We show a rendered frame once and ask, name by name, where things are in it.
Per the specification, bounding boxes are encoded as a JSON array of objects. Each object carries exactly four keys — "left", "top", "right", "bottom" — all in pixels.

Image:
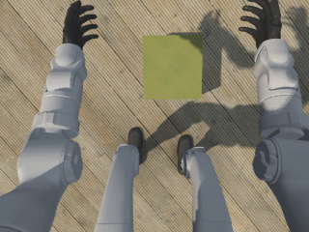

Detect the right robot upper arm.
[{"left": 252, "top": 137, "right": 309, "bottom": 232}]

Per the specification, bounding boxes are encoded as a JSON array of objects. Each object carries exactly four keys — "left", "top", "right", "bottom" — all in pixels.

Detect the left robot forearm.
[{"left": 16, "top": 43, "right": 88, "bottom": 181}]

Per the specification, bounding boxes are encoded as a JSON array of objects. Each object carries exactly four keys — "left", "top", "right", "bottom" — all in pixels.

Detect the carton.
[{"left": 142, "top": 35, "right": 203, "bottom": 100}]

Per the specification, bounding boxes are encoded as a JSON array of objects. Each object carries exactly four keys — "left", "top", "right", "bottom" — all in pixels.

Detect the left robot foot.
[{"left": 127, "top": 128, "right": 143, "bottom": 165}]

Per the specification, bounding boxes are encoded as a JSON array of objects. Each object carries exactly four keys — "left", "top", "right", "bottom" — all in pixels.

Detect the right robot forearm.
[{"left": 252, "top": 38, "right": 309, "bottom": 141}]

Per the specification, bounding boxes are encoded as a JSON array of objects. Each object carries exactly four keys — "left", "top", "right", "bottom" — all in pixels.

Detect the left robot upper arm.
[{"left": 0, "top": 138, "right": 83, "bottom": 232}]

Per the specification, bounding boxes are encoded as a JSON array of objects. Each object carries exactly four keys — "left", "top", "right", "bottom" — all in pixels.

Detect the robot left thigh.
[{"left": 94, "top": 149, "right": 140, "bottom": 232}]

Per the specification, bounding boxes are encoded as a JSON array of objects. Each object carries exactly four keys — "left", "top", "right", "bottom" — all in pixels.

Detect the right robot hand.
[{"left": 239, "top": 0, "right": 282, "bottom": 49}]

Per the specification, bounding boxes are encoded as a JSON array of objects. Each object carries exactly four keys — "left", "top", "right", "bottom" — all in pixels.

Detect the left robot hand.
[{"left": 62, "top": 0, "right": 98, "bottom": 51}]

